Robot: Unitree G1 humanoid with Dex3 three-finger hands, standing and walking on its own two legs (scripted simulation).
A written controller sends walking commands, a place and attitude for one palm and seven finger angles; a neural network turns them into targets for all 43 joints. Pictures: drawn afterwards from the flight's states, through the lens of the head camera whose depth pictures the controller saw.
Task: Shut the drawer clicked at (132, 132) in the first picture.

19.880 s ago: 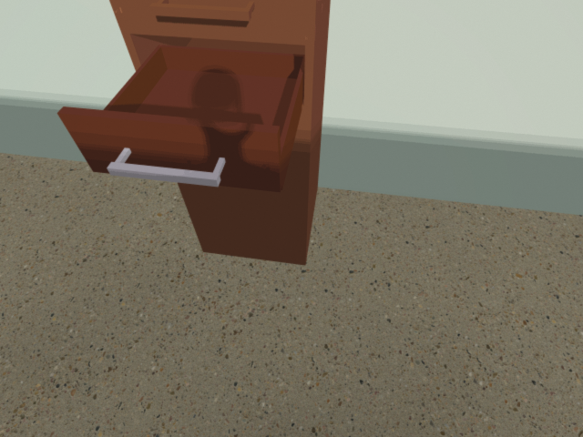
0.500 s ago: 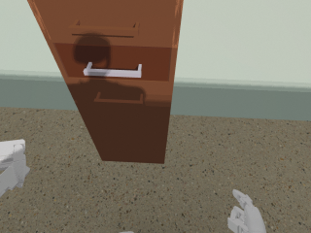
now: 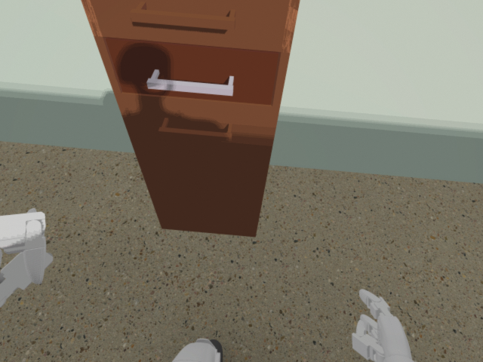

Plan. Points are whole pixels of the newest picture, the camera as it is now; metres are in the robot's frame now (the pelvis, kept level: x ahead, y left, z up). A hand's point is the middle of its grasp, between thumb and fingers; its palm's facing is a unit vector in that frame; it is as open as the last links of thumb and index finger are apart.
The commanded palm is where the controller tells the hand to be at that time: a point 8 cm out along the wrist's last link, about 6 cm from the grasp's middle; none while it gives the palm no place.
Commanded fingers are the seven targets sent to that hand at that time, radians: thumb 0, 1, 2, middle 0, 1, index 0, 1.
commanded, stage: step back with the hand held close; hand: left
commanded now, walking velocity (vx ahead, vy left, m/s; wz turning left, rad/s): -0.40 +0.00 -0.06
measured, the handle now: (192, 82) +0.68 +0.16 +0.06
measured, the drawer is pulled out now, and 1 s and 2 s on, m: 0.00 0.00 0.00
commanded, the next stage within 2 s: stop stepping back and stand still in 0.26 s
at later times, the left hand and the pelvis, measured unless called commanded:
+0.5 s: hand out of the picture +0.13 +0.25 +0.19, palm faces +0.28 -0.89 -0.37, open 3.2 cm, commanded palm +0.07 +0.31 +0.19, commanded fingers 0.00 0.90 0.90 -1.40 -1.60 -1.40 -1.60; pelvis -0.08 +0.04 -0.01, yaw -4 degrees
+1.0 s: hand out of the picture +0.07 +0.28 +0.17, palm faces +0.35 -0.85 -0.38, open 3.2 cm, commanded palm +0.01 +0.32 +0.19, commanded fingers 0.00 0.90 0.90 -1.40 -1.60 -1.40 -1.60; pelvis -0.14 +0.05 +0.00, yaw -4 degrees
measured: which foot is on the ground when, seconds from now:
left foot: down 0.00-0.34, up 0.36-0.46, down 0.48-0.72, up 0.74-0.90, down 0.92-1.00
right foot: down 0.00-0.12, up 0.14-0.32, down 0.34-0.48, up 0.50-0.70, down 0.72-1.00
